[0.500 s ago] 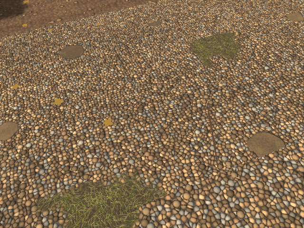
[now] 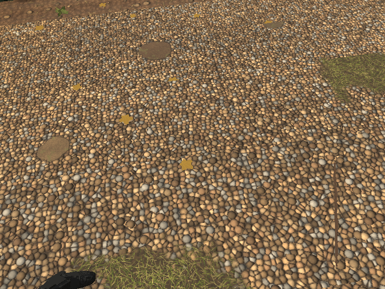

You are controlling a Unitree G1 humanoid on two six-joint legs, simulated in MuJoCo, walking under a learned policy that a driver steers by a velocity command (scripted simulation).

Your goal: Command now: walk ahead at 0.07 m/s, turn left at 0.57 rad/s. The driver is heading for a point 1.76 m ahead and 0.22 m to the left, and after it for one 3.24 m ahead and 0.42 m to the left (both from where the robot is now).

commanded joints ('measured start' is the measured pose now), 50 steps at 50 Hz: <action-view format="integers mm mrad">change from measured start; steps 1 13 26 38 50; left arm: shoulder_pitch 45 28 -27 77 53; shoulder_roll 115 175 154 148 155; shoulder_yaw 38 77 75 52 15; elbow -45 35 13 40 53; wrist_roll -8 -42 -32 -8 -18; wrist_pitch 29 65 49 27 22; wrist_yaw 3 0 9 -35 -31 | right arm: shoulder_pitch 70 91 8 -66 -39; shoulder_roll -131 -98 -153 -92 -76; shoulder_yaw -38 -40 -32 -4 1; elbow -65 -96 -138 -114 -39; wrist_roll -2 -30 -11 -7 -37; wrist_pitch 38 32 -4 3 -5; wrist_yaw -3 40 -8 13 16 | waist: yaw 25 -12 9 47 32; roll -139 -103 101 57 -66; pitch -121 -90 -74 -86 -4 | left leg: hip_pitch -208 275 389 194 222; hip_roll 123 151 317 224 144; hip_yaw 28 127 -258 -281 -67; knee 187 -564 -651 -565 -590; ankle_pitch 38 387 707 559 457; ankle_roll -59 86 226 134 3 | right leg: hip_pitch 312 88 -165 339 290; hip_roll -329 -225 -15 -78 -113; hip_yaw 306 -43 71 50 119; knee -161 -1 426 -154 -143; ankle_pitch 177 -171 -216 81 -30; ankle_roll -222 -50 94 10 -57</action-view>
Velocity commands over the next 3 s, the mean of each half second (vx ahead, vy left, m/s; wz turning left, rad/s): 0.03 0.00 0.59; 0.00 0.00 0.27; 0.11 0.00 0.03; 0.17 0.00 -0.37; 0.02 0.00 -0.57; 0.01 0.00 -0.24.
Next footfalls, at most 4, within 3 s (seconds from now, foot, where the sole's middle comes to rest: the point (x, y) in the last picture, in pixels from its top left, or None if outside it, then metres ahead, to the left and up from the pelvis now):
0.26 left None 0.06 0.15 -0.76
0.76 right None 0.13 -0.07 -0.76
1.92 right None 0.29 0.06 -0.76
2.46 left None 0.26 0.27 -0.76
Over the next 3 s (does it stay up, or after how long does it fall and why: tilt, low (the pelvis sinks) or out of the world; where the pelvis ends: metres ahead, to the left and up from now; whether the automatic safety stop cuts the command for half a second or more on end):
stays up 0.20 0.18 0.01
